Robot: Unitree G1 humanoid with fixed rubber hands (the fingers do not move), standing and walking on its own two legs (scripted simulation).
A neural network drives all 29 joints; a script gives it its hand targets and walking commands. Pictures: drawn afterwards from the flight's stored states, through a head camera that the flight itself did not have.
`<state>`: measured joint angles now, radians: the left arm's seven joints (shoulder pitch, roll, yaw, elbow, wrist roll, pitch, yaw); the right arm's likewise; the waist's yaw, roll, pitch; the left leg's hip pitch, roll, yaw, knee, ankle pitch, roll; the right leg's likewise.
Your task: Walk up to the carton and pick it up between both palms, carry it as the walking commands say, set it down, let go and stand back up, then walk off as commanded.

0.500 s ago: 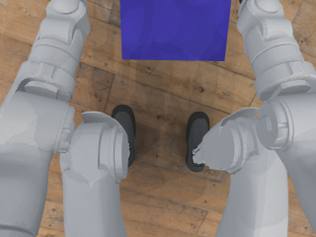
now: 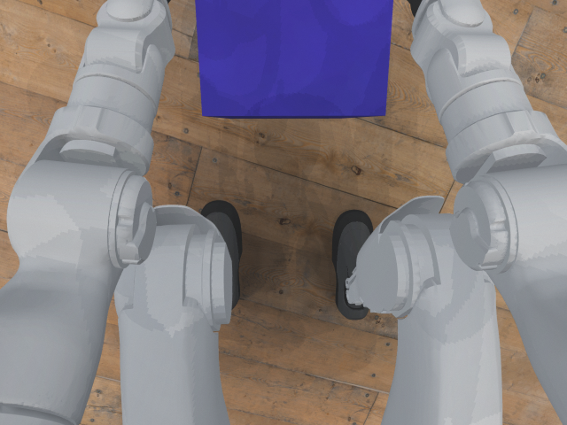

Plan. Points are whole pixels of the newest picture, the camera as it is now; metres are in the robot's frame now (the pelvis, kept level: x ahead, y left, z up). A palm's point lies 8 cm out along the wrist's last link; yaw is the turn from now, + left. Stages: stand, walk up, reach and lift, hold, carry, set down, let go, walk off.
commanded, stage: reach and lift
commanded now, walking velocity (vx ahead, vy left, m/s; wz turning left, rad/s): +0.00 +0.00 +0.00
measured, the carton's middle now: (289, 25) +0.53 +0.02 -0.25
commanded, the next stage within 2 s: none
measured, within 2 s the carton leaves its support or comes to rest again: leaves its support in 0.44 s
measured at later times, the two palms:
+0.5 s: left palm out of the picture +0.53 +0.17 -0.17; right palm out of the picture +0.54 -0.10 -0.14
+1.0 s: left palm out of the picture +0.52 +0.18 -0.11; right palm out of the picture +0.52 -0.09 -0.09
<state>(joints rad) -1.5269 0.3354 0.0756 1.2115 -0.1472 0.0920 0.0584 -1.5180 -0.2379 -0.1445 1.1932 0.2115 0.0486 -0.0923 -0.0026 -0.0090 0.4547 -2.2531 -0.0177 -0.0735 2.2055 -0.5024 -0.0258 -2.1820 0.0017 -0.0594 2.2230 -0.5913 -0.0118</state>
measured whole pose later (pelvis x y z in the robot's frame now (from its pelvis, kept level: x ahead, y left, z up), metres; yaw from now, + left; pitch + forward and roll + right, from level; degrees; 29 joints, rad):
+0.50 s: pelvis -0.01 +0.01 +0.00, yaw +0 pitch +25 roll -4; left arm -1.52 0.33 -0.02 1.20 -0.20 0.17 0.16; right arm -1.53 -0.21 -0.14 1.12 0.21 0.16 -0.19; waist 0.00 -0.01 0.53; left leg -2.18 -0.06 -0.08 2.23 -0.49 -0.03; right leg -2.10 0.03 -0.04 2.24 -0.59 0.03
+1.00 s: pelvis -0.02 +0.01 +0.02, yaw +2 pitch +22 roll -6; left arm -1.51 0.30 -0.03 1.13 -0.17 0.31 0.22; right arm -1.47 -0.18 -0.18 1.04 0.12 0.26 -0.25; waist -0.02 0.02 0.52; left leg -2.07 -0.10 -0.09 2.15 -0.46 -0.02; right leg -1.96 0.03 -0.04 2.15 -0.59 0.05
